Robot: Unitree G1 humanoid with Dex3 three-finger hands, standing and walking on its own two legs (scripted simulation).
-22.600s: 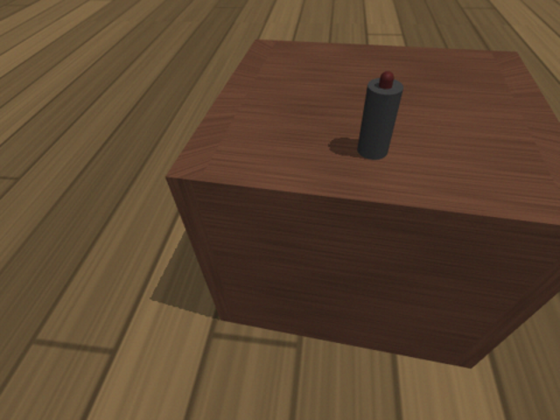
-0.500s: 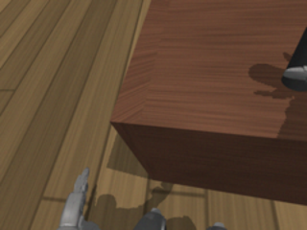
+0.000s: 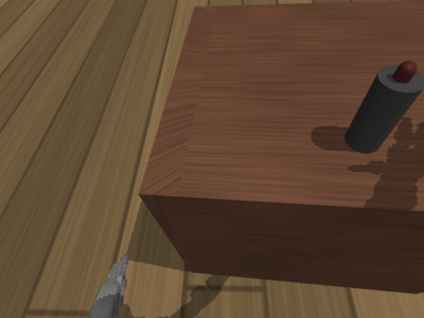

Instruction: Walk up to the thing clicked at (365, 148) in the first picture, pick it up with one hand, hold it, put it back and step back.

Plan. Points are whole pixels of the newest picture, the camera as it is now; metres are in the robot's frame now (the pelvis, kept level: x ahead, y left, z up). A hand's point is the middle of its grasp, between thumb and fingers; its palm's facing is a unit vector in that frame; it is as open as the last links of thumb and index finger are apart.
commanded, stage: sink last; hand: right
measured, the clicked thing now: (382, 107) +0.51 -0.23 +0.10
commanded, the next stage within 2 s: home in 1.08 s
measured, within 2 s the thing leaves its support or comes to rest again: neither
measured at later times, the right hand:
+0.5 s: hand out of the picture +0.30 -0.30 +0.15, palm faces +0.41 +0.84 -0.37, open 17.6 cm
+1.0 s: hand out of the picture +0.14 -0.28 +0.15, palm faces +0.50 +0.75 -0.44, open 17.6 cm
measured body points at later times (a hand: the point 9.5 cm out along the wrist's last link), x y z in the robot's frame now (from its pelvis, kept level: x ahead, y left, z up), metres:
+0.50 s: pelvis +0.01 +0.00 +0.02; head +0.02 +0.01 +0.47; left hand +0.16 +0.25 -0.06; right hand +0.27 -0.35 +0.17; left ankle +0.01 +0.14 -0.71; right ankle -0.02 -0.12 -0.71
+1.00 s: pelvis -0.03 +0.02 +0.02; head -0.04 +0.05 +0.47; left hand +0.15 +0.28 -0.05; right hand +0.11 -0.31 +0.18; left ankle +0.01 +0.14 -0.71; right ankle -0.02 -0.12 -0.71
